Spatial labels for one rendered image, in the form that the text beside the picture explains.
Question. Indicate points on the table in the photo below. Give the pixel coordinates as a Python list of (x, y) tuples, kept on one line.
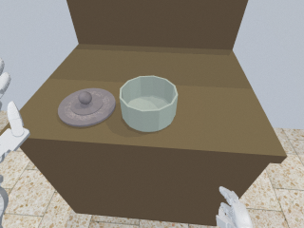
[(219, 137)]

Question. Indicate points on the lid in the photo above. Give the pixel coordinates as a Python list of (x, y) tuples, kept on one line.
[(74, 113)]

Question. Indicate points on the left robot hand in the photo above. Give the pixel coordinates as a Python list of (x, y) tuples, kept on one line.
[(12, 138)]

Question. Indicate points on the pot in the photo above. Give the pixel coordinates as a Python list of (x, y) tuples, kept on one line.
[(148, 103)]

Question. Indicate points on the knob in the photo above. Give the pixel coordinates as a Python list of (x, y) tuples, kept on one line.
[(85, 98)]

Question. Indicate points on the right robot hand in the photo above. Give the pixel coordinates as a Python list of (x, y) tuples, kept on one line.
[(238, 216)]

